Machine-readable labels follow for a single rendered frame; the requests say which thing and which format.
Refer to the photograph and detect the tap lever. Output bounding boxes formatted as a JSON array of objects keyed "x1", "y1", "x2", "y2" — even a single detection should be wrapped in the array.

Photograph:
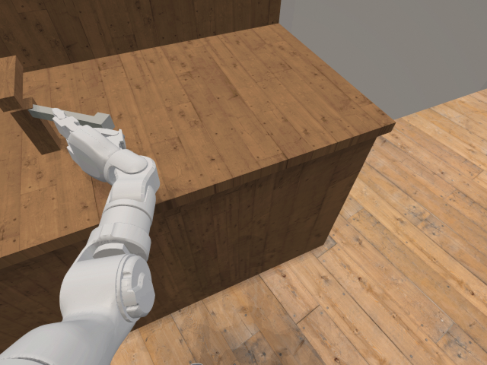
[{"x1": 28, "y1": 104, "x2": 115, "y2": 130}]

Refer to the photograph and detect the left robot upper arm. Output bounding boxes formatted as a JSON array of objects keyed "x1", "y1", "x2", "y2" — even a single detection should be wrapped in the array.
[{"x1": 0, "y1": 253, "x2": 155, "y2": 365}]

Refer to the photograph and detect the counter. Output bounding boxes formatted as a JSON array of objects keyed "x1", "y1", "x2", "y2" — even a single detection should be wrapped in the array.
[{"x1": 0, "y1": 0, "x2": 396, "y2": 354}]

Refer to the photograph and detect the robot left hand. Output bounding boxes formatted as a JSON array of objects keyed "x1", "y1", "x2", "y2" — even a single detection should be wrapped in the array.
[{"x1": 52, "y1": 108, "x2": 126, "y2": 183}]

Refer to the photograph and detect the robot left forearm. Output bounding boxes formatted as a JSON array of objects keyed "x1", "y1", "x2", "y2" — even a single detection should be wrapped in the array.
[{"x1": 59, "y1": 149, "x2": 160, "y2": 318}]

